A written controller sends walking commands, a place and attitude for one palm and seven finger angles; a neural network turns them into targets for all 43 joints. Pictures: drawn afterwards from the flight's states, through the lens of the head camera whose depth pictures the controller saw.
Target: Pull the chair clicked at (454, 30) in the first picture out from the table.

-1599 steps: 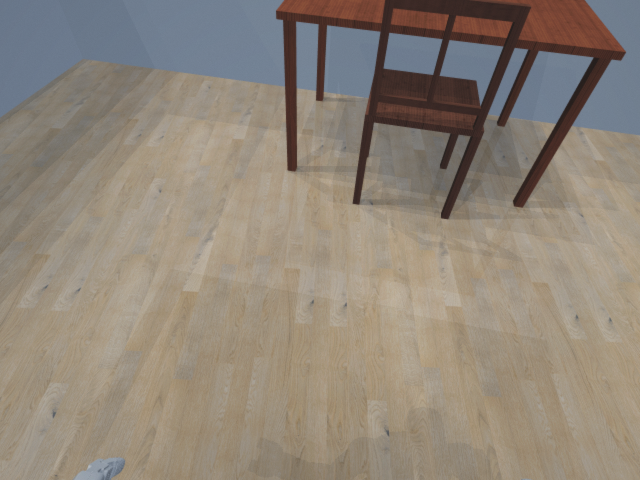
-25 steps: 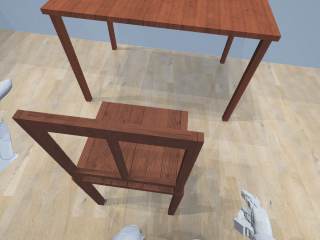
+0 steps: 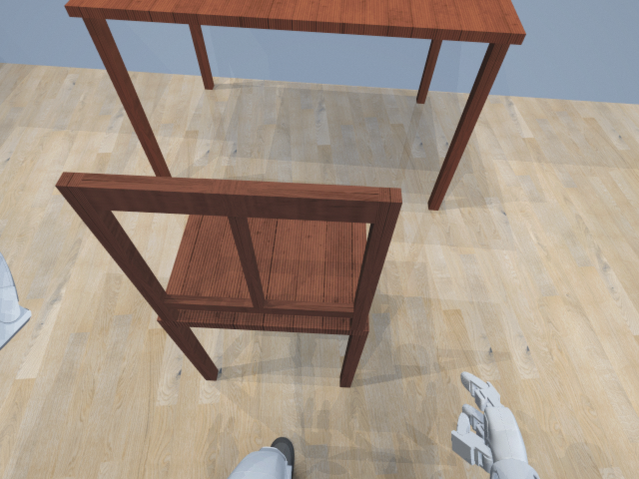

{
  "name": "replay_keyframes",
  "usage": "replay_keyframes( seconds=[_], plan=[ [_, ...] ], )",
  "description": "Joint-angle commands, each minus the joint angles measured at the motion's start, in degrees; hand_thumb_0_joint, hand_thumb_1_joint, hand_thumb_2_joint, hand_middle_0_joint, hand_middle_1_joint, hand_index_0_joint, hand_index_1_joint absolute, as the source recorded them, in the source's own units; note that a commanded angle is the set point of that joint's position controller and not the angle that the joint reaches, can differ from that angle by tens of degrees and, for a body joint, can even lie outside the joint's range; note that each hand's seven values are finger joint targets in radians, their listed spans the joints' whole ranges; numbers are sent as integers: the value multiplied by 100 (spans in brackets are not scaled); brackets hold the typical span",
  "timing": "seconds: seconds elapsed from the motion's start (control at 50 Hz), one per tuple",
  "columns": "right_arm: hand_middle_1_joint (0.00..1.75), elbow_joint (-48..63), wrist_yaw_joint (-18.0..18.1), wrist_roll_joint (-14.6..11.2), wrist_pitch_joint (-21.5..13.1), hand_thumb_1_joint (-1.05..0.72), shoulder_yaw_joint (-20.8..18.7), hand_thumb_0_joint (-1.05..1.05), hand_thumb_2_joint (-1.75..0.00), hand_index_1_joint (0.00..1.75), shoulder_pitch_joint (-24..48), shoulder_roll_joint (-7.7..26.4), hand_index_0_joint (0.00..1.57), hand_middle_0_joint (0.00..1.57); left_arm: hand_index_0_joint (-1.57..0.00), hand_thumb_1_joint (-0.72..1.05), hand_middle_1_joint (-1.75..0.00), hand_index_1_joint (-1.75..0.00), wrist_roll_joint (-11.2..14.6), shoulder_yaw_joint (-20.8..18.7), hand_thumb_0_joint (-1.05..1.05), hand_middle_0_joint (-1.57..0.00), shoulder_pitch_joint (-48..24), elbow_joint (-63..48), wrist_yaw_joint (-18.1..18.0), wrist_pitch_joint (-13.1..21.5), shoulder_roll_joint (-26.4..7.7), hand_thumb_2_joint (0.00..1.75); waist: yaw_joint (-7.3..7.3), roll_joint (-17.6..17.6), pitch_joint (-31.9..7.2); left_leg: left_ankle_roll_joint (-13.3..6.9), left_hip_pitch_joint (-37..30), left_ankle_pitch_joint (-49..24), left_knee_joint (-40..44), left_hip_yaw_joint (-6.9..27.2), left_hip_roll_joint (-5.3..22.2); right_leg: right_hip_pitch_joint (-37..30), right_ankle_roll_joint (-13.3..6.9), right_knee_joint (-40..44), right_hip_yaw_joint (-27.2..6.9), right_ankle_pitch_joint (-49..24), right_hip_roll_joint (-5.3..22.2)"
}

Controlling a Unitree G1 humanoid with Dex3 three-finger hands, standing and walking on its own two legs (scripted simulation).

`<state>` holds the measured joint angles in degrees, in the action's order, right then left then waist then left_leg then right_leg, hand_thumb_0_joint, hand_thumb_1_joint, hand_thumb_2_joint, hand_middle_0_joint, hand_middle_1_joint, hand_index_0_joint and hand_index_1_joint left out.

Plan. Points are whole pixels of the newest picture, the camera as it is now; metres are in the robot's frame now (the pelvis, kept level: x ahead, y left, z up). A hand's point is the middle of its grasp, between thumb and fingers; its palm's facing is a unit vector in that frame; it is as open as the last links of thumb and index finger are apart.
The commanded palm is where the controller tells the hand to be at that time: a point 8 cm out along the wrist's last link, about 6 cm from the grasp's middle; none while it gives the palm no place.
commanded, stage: stop stepping back and stand still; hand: left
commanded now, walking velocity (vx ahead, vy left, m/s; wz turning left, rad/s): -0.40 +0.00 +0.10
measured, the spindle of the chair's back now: (249, 265) +0.42 +0.16 -0.07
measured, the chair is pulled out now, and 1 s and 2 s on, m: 0.58 0.58 0.58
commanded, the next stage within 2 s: let the arm hang, fingers relaxed in 0.74 s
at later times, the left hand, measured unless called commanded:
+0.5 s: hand out of the picture +0.09 +0.26 +0.16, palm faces +0.45 -0.77 -0.45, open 7.4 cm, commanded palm +0.03 +0.30 +0.18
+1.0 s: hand out of the picture +0.08 +0.23 -0.07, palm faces +0.20 -0.92 -0.34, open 7.4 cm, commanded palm none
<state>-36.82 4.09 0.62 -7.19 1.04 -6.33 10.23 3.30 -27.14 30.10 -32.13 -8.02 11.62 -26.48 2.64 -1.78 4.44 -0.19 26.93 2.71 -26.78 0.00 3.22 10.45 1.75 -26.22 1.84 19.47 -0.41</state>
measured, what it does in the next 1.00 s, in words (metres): steps on the spot: left foot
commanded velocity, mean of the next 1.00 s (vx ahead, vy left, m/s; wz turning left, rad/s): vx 0.11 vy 0.01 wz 0.00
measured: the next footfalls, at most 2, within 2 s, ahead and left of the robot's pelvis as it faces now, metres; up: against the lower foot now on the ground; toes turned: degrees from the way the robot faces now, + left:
left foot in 0.24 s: +0.00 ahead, +0.11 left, +0.00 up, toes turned +1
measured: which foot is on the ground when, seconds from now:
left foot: down 0.00-0.06, up 0.08-0.22, down 0.24-1.00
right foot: down 0.00-1.00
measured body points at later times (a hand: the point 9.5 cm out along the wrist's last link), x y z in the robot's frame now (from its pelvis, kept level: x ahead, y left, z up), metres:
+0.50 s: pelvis -0.09 -0.01 +0.01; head -0.10 +0.01 +0.46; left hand +0.06 +0.30 +0.19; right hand +0.06 -0.24 -0.07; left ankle -0.05 +0.11 -0.73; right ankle -0.06 -0.14 -0.73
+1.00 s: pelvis -0.09 -0.01 +0.00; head -0.09 -0.02 +0.45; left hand +0.07 +0.28 -0.04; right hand +0.05 -0.24 -0.13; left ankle -0.04 +0.11 -0.73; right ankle -0.05 -0.14 -0.73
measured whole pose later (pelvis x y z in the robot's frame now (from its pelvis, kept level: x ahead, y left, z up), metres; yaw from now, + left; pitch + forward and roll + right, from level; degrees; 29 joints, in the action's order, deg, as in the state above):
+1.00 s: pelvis -0.09 -0.01 +0.00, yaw +6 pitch +0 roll -1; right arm -46.4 0.1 1.9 -0.5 -0.4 -12.0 13.2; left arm -2.0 -6.5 14.7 22.7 -1.5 -2.2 -13.9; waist -0.8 -2.8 -1.1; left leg -0.4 21.2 13.1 -34.3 4.2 -1.8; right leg 17.6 0.6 -33.4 5.4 15.7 3.0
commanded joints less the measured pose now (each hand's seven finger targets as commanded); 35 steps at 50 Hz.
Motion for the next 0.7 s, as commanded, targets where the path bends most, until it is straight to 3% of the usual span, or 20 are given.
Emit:
replay_keyframes(
  seconds=[0.0,0.02,0.04,0.06,0.08,0.1,0.14,0.16,0.18,0.2,0.22,0.26,0.3,0.34,0.38,0.4,0.44,0.5,0.58,0.68],
  plan=[
    [30,935,34,-200,-141,-90,-548,0,-90,30,197,1000,20,20,-20,90,-30,-30,119,-656,0,-20,695,-1164,100,226,-974,90,0,-91,-2229,-375,-2462,-1701,-206,785,751,112,-224,507,53,-911,179],
    [30,1046,29,-285,-88,-90,-509,0,-90,30,226,905,20,20,-20,90,-30,-30,225,-587,0,-20,827,-1105,136,223,-863,90,-31,311,-2023,-201,-2343,-495,-672,509,401,425,-359,814,-92,-1208,503],
    [30,1076,49,-345,48,-90,-520,0,-90,30,207,819,20,20,-20,90,-30,-30,223,-733,0,-20,995,-1097,107,151,-1065,90,-168,1141,-1780,56,-2241,1099,-1603,118,-87,1168,-653,1070,-493,-1038,1168],
    [30,1122,69,-383,156,-90,-523,0,-90,30,222,786,20,20,-20,90,-30,-30,244,-702,0,-20,908,-1024,42,51,-1076,90,-304,1554,-1274,165,-1742,1586,-2740,67,-424,1873,-1006,1301,-1100,-123,1761],
    [30,1043,84,-338,216,-90,-459,0,-90,30,350,674,20,20,-20,90,-30,-30,224,-800,0,-20,684,-951,-66,-75,-1058,90,-323,1363,-994,149,-1162,1688,-3268,305,-348,1909,-1171,1266,-1253,-211,1973],
    [30,961,93,-301,247,-90,-393,0,-90,30,349,612,20,20,-20,90,-30,-30,206,-805,0,-20,555,-780,-126,-160,-991,90,-405,978,-928,119,-978,1934,-3154,450,-291,1781,-1183,1168,-1214,-269,1968],
    [30,918,219,-245,172,-90,-280,0,-90,30,296,624,20,20,-20,90,-30,-30,84,-765,0,-20,123,-473,-228,-164,-969,90,-489,831,-478,-26,-848,1928,-1356,431,-102,1347,-765,775,-743,-234,1548],
    [30,907,278,-227,96,-90,-266,0,-90,30,223,664,20,20,-20,90,-30,-30,29,-675,0,-20,16,-395,-248,-105,-897,90,-448,586,-421,-80,-973,1738,-452,312,-153,1097,-588,581,-606,-200,1226],
    [30,911,309,-223,-6,-90,-301,0,-90,30,145,720,20,20,-20,90,-30,-30,0,-593,0,-20,-45,-380,-259,-25,-830,90,-394,260,-390,-159,-1043,1384,284,434,-39,742,-453,368,-554,-476,983],
    [30,923,321,-232,-99,-90,-393,0,-90,30,110,834,20,20,-20,90,-30,-30,-11,-488,0,-20,-34,-439,-250,58,-795,90,-332,-67,-419,-238,-1149,715,533,686,183,518,-303,248,-460,-794,733],
    [30,947,288,-225,-147,-90,-378,0,-90,30,21,866,20,20,-20,90,-30,-30,-22,-372,0,-20,34,-529,-208,105,-691,90,-243,-99,-573,-268,-1265,95,495,738,296,294,-196,254,-426,-1059,601],
    [30,913,229,-190,-178,-90,-305,0,-90,30,48,794,20,20,-20,90,-30,-30,-62,-263,0,-20,129,-618,-152,98,-656,90,-284,-723,-673,-294,-913,504,800,1062,393,-79,-108,211,-144,-754,488],
    [30,895,214,-213,-263,-90,-317,0,-90,30,39,804,20,20,-20,90,-30,-30,-120,-222,0,-20,-149,-1007,-146,166,-770,90,-270,-898,-511,-322,-455,1569,1014,1007,364,-354,-85,317,-103,-454,444],
    [30,910,193,-188,-345,-90,-309,0,-90,30,-45,817,20,20,-20,90,-30,-30,-159,-206,0,-20,-112,-929,-187,207,-671,90,-281,-612,-513,-300,-250,2489,1103,1009,251,-422,-118,435,-130,-170,389],
    [30,910,178,-169,-375,-90,-311,0,-90,30,-109,829,20,20,-20,90,-30,-30,-172,-252,0,-20,-51,-878,-207,221,-691,90,-286,-545,-574,-288,-241,2901,1068,968,200,-317,-150,507,-141,152,357],
    [30,867,192,-193,-381,-90,-326,0,-90,30,-174,836,20,20,-20,90,-30,-30,-175,-360,0,-20,18,-823,-208,224,-844,90,-292,-621,-581,-307,-189,3065,1098,975,207,-322,-151,524,-82,251,341],
    [30,911,206,-164,-377,-90,-298,0,-90,30,-165,822,20,20,-20,90,-30,-30,-174,-304,0,-20,-75,-825,-224,217,-709,90,-318,-745,-542,-301,-103,3420,1085,976,194,-198,-204,415,-58,550,264],
    [30,850,233,-165,-379,-90,-277,0,-90,30,-229,775,20,20,-20,90,-30,-30,-134,-383,0,-20,-45,-688,-238,177,-804,90,-321,-621,-583,-309,-275,3116,883,907,137,-117,-277,477,-94,359,268],
    [30,788,223,-103,-355,-90,-275,0,-90,30,-237,772,20,20,-20,90,-30,-30,-105,-248,0,-20,-173,-423,-221,94,-638,90,-353,38,-588,-255,-576,2771,373,734,-12,339,-401,846,-441,879,478],
    [30,734,224,-82,-331,-90,-242,0,-90,30,-166,785,20,20,-20,90,-30,-30,-126,-111,0,-20,-424,-445,-236,40,-610,90,-382,145,-446,-263,-816,2483,123,691,-30,749,-456,984,-615,1011,656]
  ],
)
